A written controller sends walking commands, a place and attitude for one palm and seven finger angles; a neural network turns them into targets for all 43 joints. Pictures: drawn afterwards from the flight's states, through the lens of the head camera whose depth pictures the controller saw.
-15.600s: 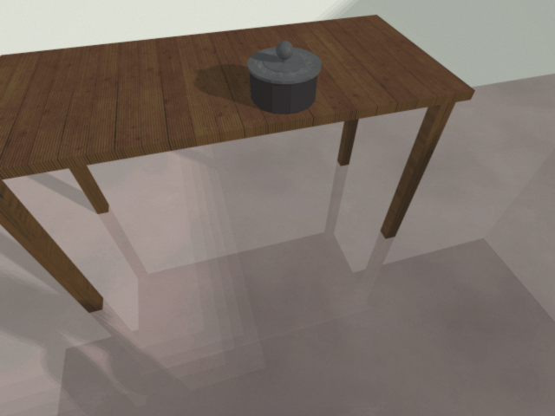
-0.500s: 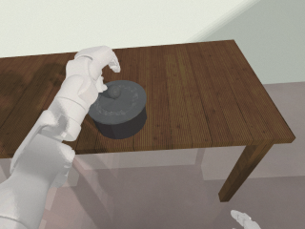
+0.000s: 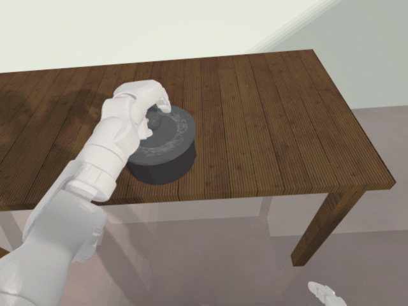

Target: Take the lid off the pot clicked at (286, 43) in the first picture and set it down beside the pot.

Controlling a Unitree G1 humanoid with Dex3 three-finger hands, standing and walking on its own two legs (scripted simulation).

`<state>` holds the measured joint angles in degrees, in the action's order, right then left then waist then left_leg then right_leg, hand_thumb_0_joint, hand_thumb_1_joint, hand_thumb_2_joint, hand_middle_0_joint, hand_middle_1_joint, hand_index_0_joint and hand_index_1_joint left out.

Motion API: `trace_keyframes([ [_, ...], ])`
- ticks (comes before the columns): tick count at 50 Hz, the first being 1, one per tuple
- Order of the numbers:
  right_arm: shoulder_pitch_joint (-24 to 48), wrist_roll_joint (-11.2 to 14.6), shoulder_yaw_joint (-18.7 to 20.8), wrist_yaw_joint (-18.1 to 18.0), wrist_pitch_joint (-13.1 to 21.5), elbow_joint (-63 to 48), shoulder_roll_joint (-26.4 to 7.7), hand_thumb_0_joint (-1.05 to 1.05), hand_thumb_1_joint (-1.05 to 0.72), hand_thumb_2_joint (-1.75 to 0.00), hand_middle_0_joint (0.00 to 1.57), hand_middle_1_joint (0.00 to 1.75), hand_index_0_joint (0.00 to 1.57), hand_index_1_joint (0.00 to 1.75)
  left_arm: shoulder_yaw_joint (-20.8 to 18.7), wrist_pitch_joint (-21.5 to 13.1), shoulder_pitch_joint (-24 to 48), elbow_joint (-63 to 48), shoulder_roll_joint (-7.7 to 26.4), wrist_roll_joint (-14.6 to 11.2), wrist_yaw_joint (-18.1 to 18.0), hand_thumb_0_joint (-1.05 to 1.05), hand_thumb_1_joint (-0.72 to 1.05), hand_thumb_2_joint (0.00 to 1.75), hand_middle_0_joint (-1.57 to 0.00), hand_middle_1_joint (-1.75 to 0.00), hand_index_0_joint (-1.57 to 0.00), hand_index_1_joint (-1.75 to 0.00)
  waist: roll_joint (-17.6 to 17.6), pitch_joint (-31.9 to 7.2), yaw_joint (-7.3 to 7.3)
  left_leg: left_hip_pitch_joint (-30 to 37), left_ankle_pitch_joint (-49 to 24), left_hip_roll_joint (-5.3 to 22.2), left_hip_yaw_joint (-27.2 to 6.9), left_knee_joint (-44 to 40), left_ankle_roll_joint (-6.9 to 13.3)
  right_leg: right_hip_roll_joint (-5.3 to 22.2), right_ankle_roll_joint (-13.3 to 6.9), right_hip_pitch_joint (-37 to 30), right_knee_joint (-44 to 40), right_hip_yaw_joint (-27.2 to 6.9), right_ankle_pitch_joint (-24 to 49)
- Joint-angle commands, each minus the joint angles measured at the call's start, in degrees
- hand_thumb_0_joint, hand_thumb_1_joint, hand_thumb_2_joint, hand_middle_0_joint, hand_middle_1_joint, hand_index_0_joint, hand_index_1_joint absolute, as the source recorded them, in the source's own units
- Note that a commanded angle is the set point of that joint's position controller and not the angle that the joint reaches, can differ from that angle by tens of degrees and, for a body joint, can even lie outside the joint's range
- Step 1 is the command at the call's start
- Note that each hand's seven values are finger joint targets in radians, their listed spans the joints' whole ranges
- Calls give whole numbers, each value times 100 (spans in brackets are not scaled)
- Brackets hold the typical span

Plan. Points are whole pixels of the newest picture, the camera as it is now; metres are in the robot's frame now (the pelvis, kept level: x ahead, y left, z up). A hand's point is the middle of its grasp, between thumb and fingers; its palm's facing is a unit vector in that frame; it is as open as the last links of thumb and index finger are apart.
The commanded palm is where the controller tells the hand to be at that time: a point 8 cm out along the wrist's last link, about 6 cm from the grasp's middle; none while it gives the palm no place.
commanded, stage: lower the open fingers around the knob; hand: left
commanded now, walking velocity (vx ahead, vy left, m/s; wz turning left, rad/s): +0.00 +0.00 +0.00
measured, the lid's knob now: (151, 120) +0.49 +0.11 +0.10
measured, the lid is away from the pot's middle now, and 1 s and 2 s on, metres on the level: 0.00 0.00 0.00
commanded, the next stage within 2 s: close the fingers and squeeze the knob in 0.42 s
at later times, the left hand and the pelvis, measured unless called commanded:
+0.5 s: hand (145, 124) +0.46 +0.12 +0.12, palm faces -0.31 -0.06 -0.95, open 10.1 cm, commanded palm +0.45 +0.12 +0.19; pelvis +0.01 +0.00 +0.00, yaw +0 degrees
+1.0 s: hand (144, 123) +0.46 +0.12 +0.13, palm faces -0.30 -0.07 -0.95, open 9.0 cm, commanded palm +0.44 +0.13 +0.19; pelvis +0.01 +0.00 +0.00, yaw +0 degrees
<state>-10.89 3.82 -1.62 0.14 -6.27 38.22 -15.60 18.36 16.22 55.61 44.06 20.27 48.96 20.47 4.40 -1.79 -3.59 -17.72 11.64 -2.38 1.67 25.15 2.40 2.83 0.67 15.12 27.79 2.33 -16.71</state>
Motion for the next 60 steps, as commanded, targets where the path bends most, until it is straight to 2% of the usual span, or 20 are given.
trace_keyframes([
  [1, 136, -1, 258, -81, 253, -635, -659, 0, -90, -90, 20, 30, 20, 30, -781, -83, 3011, -639, 1479, 214, -436, 0, -34, 155, -85, -8, -85, -8, -703, -2225, 21, 1318, -1522, -72, -274, -15, 212, -328, -252, -303, -228, 21, 2240],
  [3, 130, 23, 251, -18, 197, -645, -674, 0, -90, -90, 20, 30, 20, 30, -625, -39, 2522, -293, 1199, 189, -419, 0, -34, 155, -85, -8, -85, -8, -801, -1952, 50, 1132, -1529, -57, -247, -12, 181, -331, -249, -202, -205, 83, 2228],
  [6, 243, 19, 286, 63, 140, -801, -673, 0, -90, -90, 20, 30, 20, 30, -368, -32, 2254, -644, 852, 146, -337, 0, -34, 155, -85, -8, -85, -8, -711, -2153, 37, 1280, -1885, -54, -230, 95, 189, -323, -242, -242, -171, 63, 2460],
  [10, 236, 10, 343, 25, 118, -876, -678, 0, -90, -90, 20, 30, 20, 30, -524, -158, 2877, -1530, 1153, 53, -316, 0, -34, 155, -85, -8, -85, -8, -559, -2406, -74, 1514, -1959, -71, -259, 170, 258, -323, -244, -303, -254, 5, 2578],
  [11, 183, 10, 341, 5, 137, -837, -677, 0, -90, -90, 20, 30, 20, 30, -727, -210, 3060, -1684, 1486, 106, -358, 0, -34, 155, -85, -8, -85, -8, -543, -2519, -73, 1612, -1912, -63, -274, 149, 259, -347, -228, -372, -252, -8, 2600],
  [16, 118, 55, 286, -26, 85, -625, -675, 0, -90, -90, 20, 30, 20, 30, -641, -140, 2687, -751, 1308, 168, -539, 0, -34, 155, -85, -8, -85, -8, -633, -1907, -36, 1219, -1538, -45, -256, 26, 205, -378, -260, -114, -227, 91, 2204],
  [19, 179, 61, 299, 10, 71, -652, -678, 0, -90, -90, 20, 30, 20, 30, -564, -77, 2648, -781, 1186, 169, -588, 0, -34, 155, -85, -8, -85, -8, -548, -2101, 0, 1307, -1644, -32, -266, 49, 186, -360, -267, -132, -192, 78, 2231],
  [20, 213, 40, 319, 30, 82, -716, -676, 0, -90, -90, 20, 30, 20, 30, -383, -94, 2702, -1015, 927, 109, -556, 0, -34, 155, -85, -8, -85, -8, -411, -2210, -33, 1391, -1799, -52, -272, 103, 197, -340, -283, -128, -193, 68, 2342],
  [21, 189, 30, 331, 36, 81, -711, -680, 0, -90, -90, 20, 30, 20, 30, -576, -86, 2753, -1133, 1199, 145, -570, 0, -34, 155, -85, -8, -85, -8, -433, -2456, -4, 1497, -1860, -32, -308, 117, 191, -355, -268, -247, -163, 55, 2378],
  [22, 236, 34, 334, 40, 88, -738, -669, 0, -90, -90, 20, 30, 20, 30, -469, -80, 2913, -1294, 1111, 173, -565, 0, -34, 155, -85, -8, -85, -8, -359, -2527, -48, 1628, -1997, -37, -294, 158, 200, -355, -266, -196, -163, 40, 2480],
  [26, 161, 45, 305, -4, 56, -648, -692, 0, -90, -90, 20, 30, 20, 30, -578, 3, 2790, -749, 1234, 143, -522, 0, -34, 155, -85, -8, -85, -8, -809, -2181, -85, 1248, -1647, -65, -232, 113, 230, -371, -232, -254, -228, 35, 2466],
  [27, 156, 67, 291, -30, 41, -601, -695, 0, -90, -90, 20, 30, 20, 30, -584, 37, 2792, -498, 1247, 141, -512, 0, -17, 113, -63, -46, -63, -46, -917, -1976, -98, 1096, -1435, -72, -196, 74, 230, -366, -219, -213, -257, 46, 2360],
  [34, 135, 18, 320, -12, 114, -677, -660, 0, -90, -90, 20, 30, 20, 30, -576, -125, 2902, -1038, 1224, 195, -478, 0, -10, 113, -60, -64, -60, -64, -450, -2545, -49, 1631, -2115, -39, -302, 183, 221, -350, -246, -217, -159, 33, 2608],
  [36, 126, 16, 292, 1, 78, -685, -680, 0, -90, -90, 20, 30, 20, 30, -787, -129, 2469, -697, 1394, 182, -490, 0, -8, 112, -60, -68, -60, -68, -704, -2340, 16, 1356, -2044, -41, -261, 166, 220, -354, -244, -351, -162, 33, 2667],
  [39, 228, 68, 268, 27, 24, -717, -676, 0, -90, -90, 20, 30, 20, 30, -589, -28, 2342, -525, 1168, 165, -494, 0, -5, 111, -60, -74, -60, -74, -922, -1987, 18, 1073, -1722, -57, -176, 95, 215, -349, -222, -314, -201, 54, 2587],
  [44, 307, 44, 299, 5, 61, -823, -660, 0, -90, -90, 20, 30, 20, 30, -770, -92, 2861, -1480, 1520, 211, -510, 0, 1, 109, -61, -81, -61, -81, -573, -2576, 24, 1478, -2113, -59, -229, 169, 253, -327, -227, -537, -158, -28, 2906],
  [51, 301, 72, 292, 49, 7, -739, -679, 0, -90, -90, 20, 30, 20, 30, -556, 67, 2283, -910, 1160, 120, -484, 0, 10, 104, -63, -89, -63, -89, -738, -1975, -4, 1220, -1642, -49, -209, 99, 207, -369, -238, -221, -229, 69, 2403],
  [54, 409, 90, 285, 30, 21, -789, -642, 0, -90, -90, 20, 30, 20, 30, -359, 66, 2793, -1329, 1050, 124, -448, 0, 13, 102, -65, -92, -65, -92, -628, -2185, -48, 1359, -1595, -78, -240, 107, 219, -355, -244, -230, -217, 47, 2394],
  [58, 305, 71, 261, -3, 19, -712, -672, 0, -90, -90, 20, 30, 20, 30, -699, 68, 2633, -906, 1434, 205, -461, 0, 19, 98, -67, -95, -67, -95, -686, -2140, 5, 1228, -1500, -66, -250, 100, 206, -368, -254, -280, -210, 46, 2309],
  [60, 319, 66, 247, -34, 13, -710, -683, 0, -90, -90, 20, 30, 20, 30, -673, 30, 2632, -712, 1363, 163, -457, 0, 21, 96, -68, -96, -68, -96, -708, -2004, -17, 1120, -1371, -72, -241, 69, 207, -346, -269, -224, -252, 45, 2188],
])
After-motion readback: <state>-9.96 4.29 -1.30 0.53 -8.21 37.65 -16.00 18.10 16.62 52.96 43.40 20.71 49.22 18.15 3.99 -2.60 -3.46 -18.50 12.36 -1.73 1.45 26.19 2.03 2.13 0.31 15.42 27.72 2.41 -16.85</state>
